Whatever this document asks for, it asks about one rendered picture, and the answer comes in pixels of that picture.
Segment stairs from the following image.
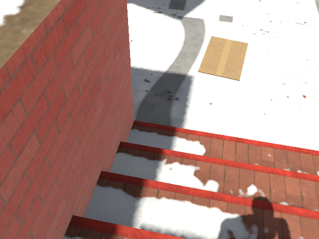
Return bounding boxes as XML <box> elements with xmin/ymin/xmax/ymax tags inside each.
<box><xmin>63</xmin><ymin>120</ymin><xmax>319</xmax><ymax>239</ymax></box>

